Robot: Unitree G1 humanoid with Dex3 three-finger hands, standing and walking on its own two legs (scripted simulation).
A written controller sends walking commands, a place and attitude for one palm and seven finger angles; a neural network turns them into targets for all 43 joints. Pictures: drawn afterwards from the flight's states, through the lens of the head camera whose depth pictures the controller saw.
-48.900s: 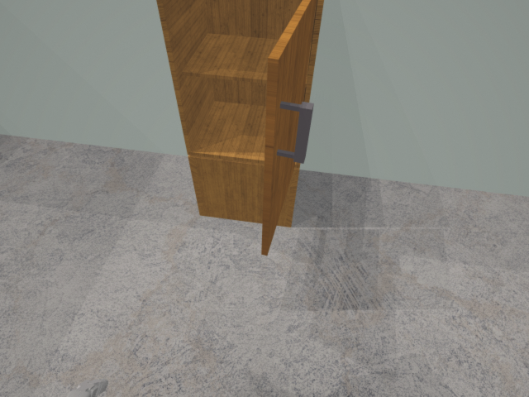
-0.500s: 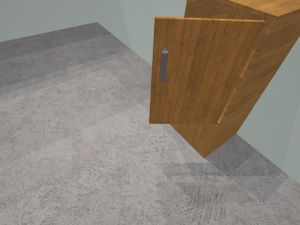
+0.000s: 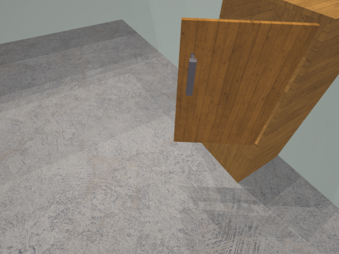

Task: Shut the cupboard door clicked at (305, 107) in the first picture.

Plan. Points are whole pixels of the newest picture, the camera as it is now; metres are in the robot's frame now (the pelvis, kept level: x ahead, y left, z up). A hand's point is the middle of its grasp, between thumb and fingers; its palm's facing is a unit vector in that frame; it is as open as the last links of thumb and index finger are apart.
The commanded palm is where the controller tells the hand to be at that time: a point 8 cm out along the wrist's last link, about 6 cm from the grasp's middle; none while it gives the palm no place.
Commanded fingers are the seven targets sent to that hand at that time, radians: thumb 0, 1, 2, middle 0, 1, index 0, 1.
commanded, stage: raise the hand and make a fist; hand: left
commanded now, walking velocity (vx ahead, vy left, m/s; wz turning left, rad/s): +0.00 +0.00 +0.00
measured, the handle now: (190, 74) +0.67 -0.02 +0.07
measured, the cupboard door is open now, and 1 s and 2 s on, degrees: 56 56 56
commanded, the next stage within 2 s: bring the fist close to the handle in 1.96 s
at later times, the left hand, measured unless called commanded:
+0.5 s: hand out of the picture +0.11 +0.15 -0.07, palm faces +0.06 -1.00 -0.01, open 6.0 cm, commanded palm +0.11 +0.21 -0.04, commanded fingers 0.00 0.90 0.90 -0.62 -0.76 -0.62 -0.76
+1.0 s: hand (76, 239) +0.15 +0.20 +0.02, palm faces +0.14 -0.99 -0.07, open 3.7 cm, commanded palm +0.12 +0.23 +0.00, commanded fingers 0.00 0.90 0.90 -1.08 -1.26 -1.08 -1.26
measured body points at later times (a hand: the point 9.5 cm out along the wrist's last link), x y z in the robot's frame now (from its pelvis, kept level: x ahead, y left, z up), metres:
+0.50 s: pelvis -0.05 -0.01 -0.09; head -0.02 +0.00 +0.36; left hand +0.11 +0.20 -0.07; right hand +0.18 -0.25 -0.13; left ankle +0.00 +0.12 -0.74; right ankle -0.06 -0.09 -0.74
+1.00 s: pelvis -0.06 +0.02 -0.07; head -0.03 +0.01 +0.37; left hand +0.13 +0.25 +0.02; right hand +0.08 -0.22 -0.16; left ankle +0.00 +0.12 -0.74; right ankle -0.06 -0.09 -0.74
